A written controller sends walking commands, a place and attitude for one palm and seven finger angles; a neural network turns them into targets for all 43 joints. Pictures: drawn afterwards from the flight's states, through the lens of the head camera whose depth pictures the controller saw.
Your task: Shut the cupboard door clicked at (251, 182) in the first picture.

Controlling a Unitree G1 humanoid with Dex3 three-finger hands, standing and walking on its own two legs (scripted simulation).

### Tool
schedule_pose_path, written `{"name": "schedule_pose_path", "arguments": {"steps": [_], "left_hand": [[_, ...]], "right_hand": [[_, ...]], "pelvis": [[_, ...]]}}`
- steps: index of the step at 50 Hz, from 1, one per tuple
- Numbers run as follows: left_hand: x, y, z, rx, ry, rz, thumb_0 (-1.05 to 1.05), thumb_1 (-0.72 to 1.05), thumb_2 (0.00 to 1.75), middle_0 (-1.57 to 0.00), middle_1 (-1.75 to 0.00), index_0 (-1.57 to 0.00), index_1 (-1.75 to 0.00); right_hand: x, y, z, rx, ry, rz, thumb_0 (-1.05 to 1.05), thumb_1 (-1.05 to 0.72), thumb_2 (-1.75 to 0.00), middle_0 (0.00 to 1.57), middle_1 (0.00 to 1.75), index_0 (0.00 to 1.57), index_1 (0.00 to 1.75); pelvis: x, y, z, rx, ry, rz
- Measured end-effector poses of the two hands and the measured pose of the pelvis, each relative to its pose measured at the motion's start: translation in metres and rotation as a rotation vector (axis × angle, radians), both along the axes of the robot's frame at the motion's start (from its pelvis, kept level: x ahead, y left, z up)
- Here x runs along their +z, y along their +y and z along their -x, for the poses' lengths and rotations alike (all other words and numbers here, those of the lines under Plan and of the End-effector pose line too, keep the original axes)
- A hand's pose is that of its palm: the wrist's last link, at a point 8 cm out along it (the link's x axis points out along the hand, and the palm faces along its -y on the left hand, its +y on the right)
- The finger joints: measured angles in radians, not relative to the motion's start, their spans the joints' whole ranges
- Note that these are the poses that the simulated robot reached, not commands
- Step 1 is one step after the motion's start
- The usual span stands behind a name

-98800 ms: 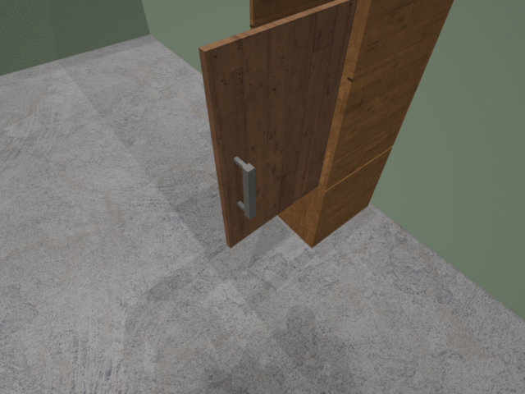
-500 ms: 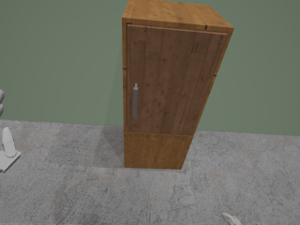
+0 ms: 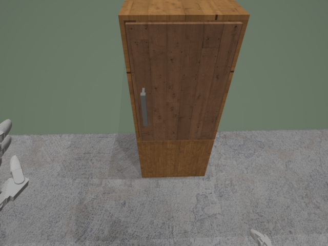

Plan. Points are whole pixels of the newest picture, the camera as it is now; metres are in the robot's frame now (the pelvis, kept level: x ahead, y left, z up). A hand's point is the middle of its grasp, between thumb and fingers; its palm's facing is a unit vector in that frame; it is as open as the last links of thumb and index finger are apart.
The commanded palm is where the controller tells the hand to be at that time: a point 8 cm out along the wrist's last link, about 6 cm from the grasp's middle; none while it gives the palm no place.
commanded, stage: let the arm hang, fingers relaxed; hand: left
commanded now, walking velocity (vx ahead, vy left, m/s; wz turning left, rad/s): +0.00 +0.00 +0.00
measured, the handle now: (144, 107) +0.69 +0.12 -0.09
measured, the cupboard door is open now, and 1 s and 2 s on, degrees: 0 0 0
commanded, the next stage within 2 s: look to check the result in 1.08 s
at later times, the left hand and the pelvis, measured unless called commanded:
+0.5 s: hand out of the picture -0.02 +0.17 -0.17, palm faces +0.06 -0.97 -0.24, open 7.2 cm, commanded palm none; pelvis +0.00 -0.02 +0.00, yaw +2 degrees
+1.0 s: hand out of the picture -0.03 +0.11 -0.17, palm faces +0.09 -0.99 -0.13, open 7.4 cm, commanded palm none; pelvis +0.01 -0.03 +0.01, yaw +1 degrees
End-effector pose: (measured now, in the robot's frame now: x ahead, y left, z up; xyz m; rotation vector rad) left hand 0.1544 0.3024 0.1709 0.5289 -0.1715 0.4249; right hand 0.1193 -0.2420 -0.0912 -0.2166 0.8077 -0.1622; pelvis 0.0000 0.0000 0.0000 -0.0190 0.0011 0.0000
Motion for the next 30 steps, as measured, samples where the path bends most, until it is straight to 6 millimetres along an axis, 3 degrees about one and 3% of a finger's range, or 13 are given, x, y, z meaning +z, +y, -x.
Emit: {"name": "schedule_pose_path", "arguments": {"steps": [2,4,6,10,13,17,23,30], "left_hand": [[-0.041,0.000,-0.015,-0.009,0.152,0.057,0.01,0.89,0.90,-0.20,-0.30,-0.20,-0.30],[-0.101,-0.005,-0.024,-0.003,0.383,0.157,0.01,0.89,0.90,-0.20,-0.30,-0.20,-0.30],[-0.163,-0.018,-0.019,-0.001,0.626,0.253,0.01,0.90,0.90,-0.20,-0.30,-0.19,-0.30],[-0.261,-0.062,0.026,-0.012,1.026,0.426,0.01,0.90,0.90,-0.20,-0.30,-0.19,-0.30],[-0.304,-0.096,0.072,-0.004,1.238,0.549,0.02,0.90,0.90,-0.20,-0.30,-0.20,-0.30],[-0.317,-0.094,0.116,0.132,1.329,0.625,-0.01,0.99,0.89,-0.21,-0.30,-0.20,-0.30],[-0.310,-0.086,0.171,0.243,1.481,0.619,-0.01,0.96,0.90,-0.20,-0.30,-0.20,-0.30],[-0.301,-0.092,0.203,0.303,1.558,0.618,0.00,0.92,0.90,-0.20,-0.30,-0.20,-0.30]], "right_hand": [[-0.009,-0.008,-0.008,0.042,0.019,-0.002,0.01,-0.90,-0.90,0.20,0.30,0.20,0.30],[-0.018,-0.018,-0.014,0.058,0.050,0.006,0.01,-0.90,-0.90,0.20,0.30,0.20,0.30],[-0.022,-0.026,-0.015,0.052,0.077,0.014,0.01,-0.91,-0.90,0.20,0.30,0.20,0.30],[-0.022,-0.037,-0.001,0.024,0.154,0.039,0.01,-0.91,-0.90,0.20,0.30,0.20,0.30],[-0.024,-0.039,0.021,0.007,0.257,0.056,0.01,-0.91,-0.90,0.20,0.29,0.20,0.30],[-0.030,-0.034,0.055,0.004,0.421,0.049,0.01,-0.91,-0.90,0.20,0.29,0.20,0.30],[-0.045,-0.015,0.094,-0.021,0.563,-0.025,0.01,-0.91,-0.90,0.20,0.29,0.20,0.30],[-0.057,0.007,0.119,-0.046,0.621,-0.104,0.01,-0.91,-0.90,0.20,0.29,0.20,0.30]], "pelvis": [[-0.004,0.000,0.000,0.011,0.000,-0.005],[-0.008,0.000,0.002,0.017,-0.002,-0.012],[-0.010,-0.002,0.004,0.021,-0.007,-0.017],[-0.010,-0.009,0.004,0.029,-0.017,-0.022],[-0.008,-0.015,0.002,0.031,-0.025,-0.024],[-0.002,-0.022,-0.001,0.042,-0.024,-0.019],[0.003,-0.025,-0.004,0.037,-0.030,-0.016],[0.005,-0.024,-0.006,0.026,-0.044,-0.020]]}}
